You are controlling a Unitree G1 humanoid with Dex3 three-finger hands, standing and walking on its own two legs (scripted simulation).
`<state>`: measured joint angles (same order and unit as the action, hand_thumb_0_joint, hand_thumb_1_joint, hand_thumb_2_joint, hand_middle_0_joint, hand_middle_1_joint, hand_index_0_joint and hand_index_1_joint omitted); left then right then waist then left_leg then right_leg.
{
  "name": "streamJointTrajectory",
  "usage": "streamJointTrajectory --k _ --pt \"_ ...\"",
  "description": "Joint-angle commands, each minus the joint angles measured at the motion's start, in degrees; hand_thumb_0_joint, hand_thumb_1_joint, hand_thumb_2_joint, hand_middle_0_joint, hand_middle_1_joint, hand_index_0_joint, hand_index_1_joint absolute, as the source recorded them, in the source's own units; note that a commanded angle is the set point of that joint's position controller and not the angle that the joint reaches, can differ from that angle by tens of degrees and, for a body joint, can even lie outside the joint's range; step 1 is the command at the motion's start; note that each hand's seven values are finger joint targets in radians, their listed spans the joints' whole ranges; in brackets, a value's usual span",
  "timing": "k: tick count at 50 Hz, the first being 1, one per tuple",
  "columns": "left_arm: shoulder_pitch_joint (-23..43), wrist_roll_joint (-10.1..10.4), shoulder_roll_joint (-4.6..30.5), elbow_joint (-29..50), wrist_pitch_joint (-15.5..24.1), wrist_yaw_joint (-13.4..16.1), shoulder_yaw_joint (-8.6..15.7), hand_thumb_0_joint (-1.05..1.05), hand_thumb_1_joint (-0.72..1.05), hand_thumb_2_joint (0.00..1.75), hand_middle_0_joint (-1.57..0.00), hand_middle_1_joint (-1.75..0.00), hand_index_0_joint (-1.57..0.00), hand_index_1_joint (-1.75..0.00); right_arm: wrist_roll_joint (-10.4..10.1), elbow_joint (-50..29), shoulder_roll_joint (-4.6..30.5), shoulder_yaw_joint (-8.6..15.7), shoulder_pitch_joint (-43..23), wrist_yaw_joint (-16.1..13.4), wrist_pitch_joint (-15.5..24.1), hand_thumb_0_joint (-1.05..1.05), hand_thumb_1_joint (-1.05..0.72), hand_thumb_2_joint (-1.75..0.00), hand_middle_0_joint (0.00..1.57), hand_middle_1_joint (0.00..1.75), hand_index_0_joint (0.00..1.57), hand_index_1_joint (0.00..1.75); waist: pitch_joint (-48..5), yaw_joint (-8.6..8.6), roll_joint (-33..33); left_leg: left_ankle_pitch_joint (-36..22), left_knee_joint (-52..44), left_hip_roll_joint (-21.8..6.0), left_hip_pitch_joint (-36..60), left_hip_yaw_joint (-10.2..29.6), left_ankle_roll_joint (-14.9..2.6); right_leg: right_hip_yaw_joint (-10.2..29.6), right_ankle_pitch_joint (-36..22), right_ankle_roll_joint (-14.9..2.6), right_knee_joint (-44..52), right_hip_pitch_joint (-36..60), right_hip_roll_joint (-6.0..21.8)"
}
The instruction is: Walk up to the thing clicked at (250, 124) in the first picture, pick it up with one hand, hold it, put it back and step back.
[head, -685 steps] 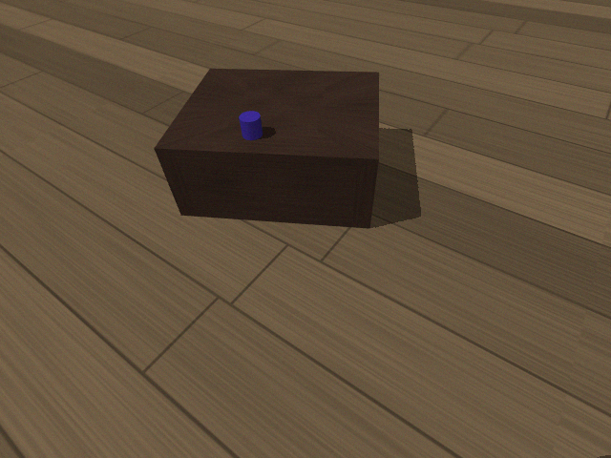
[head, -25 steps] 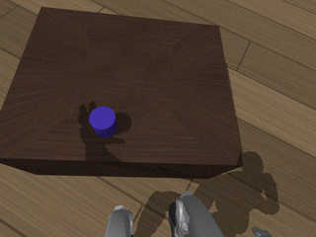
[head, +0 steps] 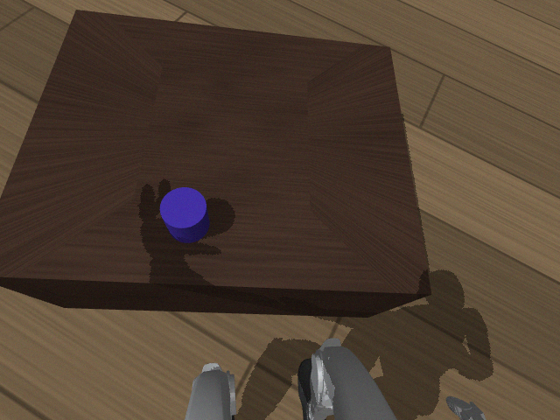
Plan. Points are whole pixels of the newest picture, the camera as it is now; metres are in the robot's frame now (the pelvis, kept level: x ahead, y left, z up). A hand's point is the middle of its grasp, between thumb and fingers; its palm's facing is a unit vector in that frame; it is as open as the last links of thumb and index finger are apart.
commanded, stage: go down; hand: left
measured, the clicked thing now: (186, 216) +0.51 +0.15 -0.23
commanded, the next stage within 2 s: approach in 0.98 s
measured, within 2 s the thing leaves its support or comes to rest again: neither
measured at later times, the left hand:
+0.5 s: hand out of the picture +0.45 +0.37 +0.08, palm faces +0.16 -0.99 +0.01, open 17.2 cm
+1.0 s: hand out of the picture +0.45 +0.37 +0.08, palm faces +0.16 -0.99 +0.01, open 17.3 cm
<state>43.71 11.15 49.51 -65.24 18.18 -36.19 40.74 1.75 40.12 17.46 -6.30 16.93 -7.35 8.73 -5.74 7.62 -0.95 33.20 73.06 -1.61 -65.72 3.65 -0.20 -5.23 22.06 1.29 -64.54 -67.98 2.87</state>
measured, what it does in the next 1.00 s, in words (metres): stands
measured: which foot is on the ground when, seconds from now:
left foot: down 0.00-1.00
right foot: down 0.00-1.00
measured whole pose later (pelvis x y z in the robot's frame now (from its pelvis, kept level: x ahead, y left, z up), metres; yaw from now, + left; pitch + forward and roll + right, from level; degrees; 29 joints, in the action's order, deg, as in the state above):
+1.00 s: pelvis -0.01 +0.00 +0.00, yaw +0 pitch +26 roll -5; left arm 45.3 10.4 51.0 -66.8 17.4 -35.6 40.7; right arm 1.8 39.7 17.6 -6.7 17.5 -7.1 8.6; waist -5.7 8.1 -0.6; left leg 33.0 73.7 -1.6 -66.6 3.6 -0.3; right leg -5.0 21.6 1.3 -64.9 -68.8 2.8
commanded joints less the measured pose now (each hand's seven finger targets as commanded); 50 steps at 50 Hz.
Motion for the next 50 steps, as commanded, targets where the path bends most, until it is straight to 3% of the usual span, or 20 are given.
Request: streamJointTrajectory --k 1,5,7,8,9,10,14,18,21,23,24,27,29,32,33,38,40,44,46,50 --pt "17.07 1.19 21.94 10.63 3.00 -0.23 1.75 0.00 -0.46 0.07 -0.04 -0.05 -0.04 -0.05 -0.14 -2.33 12.26 4.08 9.60 -1.36 1.24 0.00 -0.90 -0.90 0.20 0.30 0.20 0.30 -27.26 -1.09 13.29 -23.38 -11.20 0.72 19.10 1.47 0.92 1.76 -9.12 -3.55 4.94 15.07 -2.30" --pt "17.60 1.43 23.08 9.44 3.15 -0.07 2.77 0.00 -0.49 0.06 -0.04 -0.05 -0.04 -0.05 -0.16 -2.50 12.16 3.71 9.88 -1.31 1.25 0.00 -0.90 -0.90 0.20 0.30 0.20 0.30 -27.70 -1.10 12.59 -23.53 -10.54 0.79 18.09 1.52 0.79 1.71 -9.54 -3.45 4.64 15.54 -2.31" --pt "17.53 1.45 21.16 10.15 3.27 -0.22 1.55 0.00 -0.49 0.07 -0.04 -0.06 -0.04 -0.05 0.02 -2.33 11.83 3.58 10.30 -1.11 1.14 0.00 -0.91 -0.90 0.20 0.30 0.20 0.30 -28.52 -0.91 13.12 -24.42 -10.26 0.90 18.31 1.31 0.82 1.85 -10.31 -3.47 4.40 15.89 -2.10" --pt "17.35 1.17 24.05 11.40 3.32 0.02 3.22 0.00 -0.48 0.07 -0.04 -0.05 -0.03 -0.05 -0.03 -3.01 12.35 3.85 9.82 -1.14 1.19 0.00 -0.90 -0.90 0.20 0.30 0.20 0.30 -30.20 -1.95 13.79 -25.21 -10.62 0.96 19.04 1.46 0.96 1.74 -10.56 -3.57 4.18 16.69 -2.14" --pt "15.87 1.38 22.16 9.36 3.08 -0.12 2.24 0.00 -0.47 0.07 -0.04 -0.05 -0.03 -0.05 -0.11 -1.75 12.05 3.57 10.62 -1.01 1.02 0.00 -0.91 -0.90 0.20 0.30 0.20 0.30 -29.24 -1.53 13.59 -26.03 -10.56 0.85 19.76 1.71 1.09 1.53 -10.52 -3.60 4.12 15.39 -2.21" --pt "18.27 1.08 25.19 13.61 3.50 0.10 3.45 0.00 -0.49 0.07 -0.04 -0.05 -0.04 -0.05 0.05 -3.01 12.41 3.79 10.08 -1.04 1.07 0.00 -0.90 -0.90 0.20 0.30 0.20 0.30 -31.59 -2.26 15.18 -26.51 -10.45 0.95 20.40 1.33 1.05 1.87 -11.09 -3.59 4.11 16.70 -2.07" --pt "17.96 1.42 22.41 12.66 3.09 -0.22 2.17 0.00 -0.47 0.08 -0.03 -0.05 -0.03 -0.05 -0.09 -1.45 11.93 3.77 11.01 -1.04 0.79 0.00 -0.91 -0.90 0.20 0.30 0.20 0.30 -30.51 -1.90 15.41 -26.78 -10.99 0.76 21.96 1.93 1.42 1.32 -10.25 -3.74 4.30 14.88 -2.36" --pt "17.29 0.90 24.67 12.33 3.03 0.74 3.58 0.00 -0.46 0.07 -0.04 -0.05 -0.03 -0.05 -0.22 -2.52 12.01 3.74 9.86 -1.38 0.97 0.00 -0.90 -0.90 0.20 0.30 0.20 0.30 -30.25 -1.88 13.68 -24.97 -10.97 1.00 19.17 1.21 0.92 1.93 -10.90 -3.47 4.68 18.01 -2.19" --pt "15.06 1.31 21.17 8.74 2.67 0.25 2.24 0.00 -0.48 0.08 -0.04 -0.06 -0.03 -0.06 -0.21 -1.27 11.54 3.59 10.67 -1.23 0.76 0.00 -0.91 -0.90 0.20 0.30 0.20 0.30 -26.81 -1.47 12.38 -25.19 -11.01 1.00 18.38 1.35 0.79 1.64 -10.51 -3.50 5.02 16.04 -2.35" --pt "15.38 0.97 21.66 9.17 2.93 0.43 1.86 0.00 -0.48 0.08 -0.03 -0.06 -0.03 -0.06 -0.28 -1.97 11.62 3.57 9.91 -1.22 0.98 0.00 -0.91 -0.90 0.20 0.30 0.20 0.30 -25.54 -1.27 11.77 -23.47 -11.24 0.95 17.29 1.14 0.62 1.91 -9.76 -3.43 5.27 16.11 -2.29" --pt "15.93 0.76 23.96 11.39 3.23 0.52 3.00 0.00 -0.48 0.08 -0.03 -0.06 -0.03 -0.06 -0.19 -2.19 12.13 3.78 9.81 -1.18 1.06 0.00 -0.90 -0.90 0.20 0.30 0.20 0.30 -27.12 -1.97 13.96 -25.39 -11.13 0.83 18.78 1.35 0.91 1.76 -10.44 -3.54 4.74 15.60 -2.24" --pt "15.47 1.49 21.15 9.55 3.37 -0.06 1.99 0.00 -0.50 0.07 -0.04 -0.06 -0.04 -0.06 -0.21 -2.44 11.70 3.62 9.97 -1.05 1.08 0.00 -0.90 -0.90 0.20 0.30 0.20 0.30 -27.02 -1.06 12.31 -24.07 -11.08 0.94 17.21 1.10 0.67 1.76 -10.66 -3.46 4.82 17.35 -2.22" --pt "17.50 1.53 21.36 10.96 3.62 -0.17 1.40 0.00 -0.50 0.07 -0.04 -0.06 -0.04 -0.06 -0.13 -2.41 11.86 3.86 9.81 -1.07 1.25 0.00 -0.90 -0.90 0.20 0.30 0.20 0.30 -27.29 -0.52 12.88 -22.34 -10.89 0.89 17.65 1.03 0.64 2.14 -9.36 -3.40 4.97 16.25 -2.25" --pt "19.36 1.69 23.86 12.43 3.96 -0.25 2.82 0.00 -0.49 0.05 -0.04 -0.05 -0.04 -0.05 -0.23 -2.12 12.50 4.06 10.09 -1.06 1.20 0.00 -0.91 -0.90 0.20 0.30 0.20 0.30 -29.46 -1.20 15.18 -24.06 -10.88 0.68 20.51 1.85 1.21 1.60 -8.86 -3.65 4.26 14.16 -2.20" --pt "18.92 1.56 22.26 10.80 3.72 -0.44 1.63 0.00 -0.49 0.07 -0.03 -0.05 -0.03 -0.05 -0.13 -1.74 12.31 3.84 10.51 -1.05 1.16 0.00 -0.90 -0.90 0.20 0.30 0.20 0.30 -28.81 -0.40 14.86 -24.86 -10.68 0.52 20.95 2.01 1.23 1.40 -9.23 -3.66 4.06 13.49 -2.28" --pt "20.43 0.63 25.68 12.61 3.76 0.34 2.99 0.00 -0.49 0.07 -0.04 -0.06 -0.04 -0.05 0.18 -2.17 12.17 3.58 10.26 -1.18 1.11 0.00 -0.90 -0.90 0.20 0.30 0.20 0.30 -31.12 -1.56 15.45 -25.03 -10.18 1.11 19.47 1.05 0.85 2.29 -10.80 -3.55 4.19 16.98 -1.98" --pt "18.56 0.36 23.90 10.32 3.23 0.34 2.19 0.00 -0.50 0.08 -0.04 -0.06 -0.03 -0.06 0.28 -1.52 12.08 3.49 10.70 -1.16 0.95 0.00 -0.90 -0.90 0.20 0.30 0.20 0.30 -30.44 -1.35 15.48 -26.42 -10.07 1.06 19.91 1.18 0.89 1.91 -11.27 -3.57 4.16 15.84 -1.98" --pt "18.46 0.24 25.57 11.80 3.05 0.60 3.38 0.00 -0.49 0.08 -0.03 -0.06 -0.03 -0.06 0.03 -2.83 12.58 3.78 9.51 -1.08 0.88 0.00 -0.90 -0.90 0.20 0.30 0.20 0.30 -29.79 -2.28 17.09 -26.69 -11.12 0.59 21.99 2.01 1.55 1.22 -9.64 -3.83 3.64 13.27 -2.35" --pt "18.99 0.78 22.87 10.78 2.79 0.29 2.03 0.00 -0.47 0.08 -0.03 -0.06 -0.03 -0.05 0.04 -1.67 12.34 3.69 10.62 -0.96 0.90 0.00 -0.90 -0.90 0.20 0.30 0.20 0.30 -29.02 -1.18 16.89 -27.14 -11.06 0.21 22.86 2.66 1.81 0.73 -9.13 -3.91 3.62 11.53 -2.56" --pt "18.44 0.87 23.55 8.81 2.59 0.62 2.43 0.00 -0.51 0.07 -0.03 -0.06 -0.04 -0.06 -0.18 -2.48 11.97 3.44 10.05 -1.13 1.07 0.00 -0.90 -0.90 0.20 0.30 0.20 0.30 -26.74 -0.43 11.46 -21.80 -10.66 0.82 16.04 1.25 0.49 1.88 -9.06 -3.36 4.74 16.28 -2.26"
